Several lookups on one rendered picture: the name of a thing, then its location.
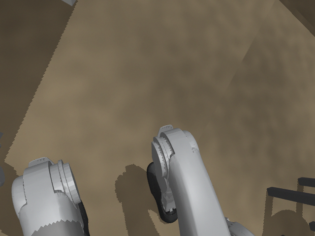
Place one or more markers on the right robot foot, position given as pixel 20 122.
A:
pixel 168 217

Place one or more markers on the left robot foot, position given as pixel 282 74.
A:
pixel 85 219

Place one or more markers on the right robot hand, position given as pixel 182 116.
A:
pixel 236 229

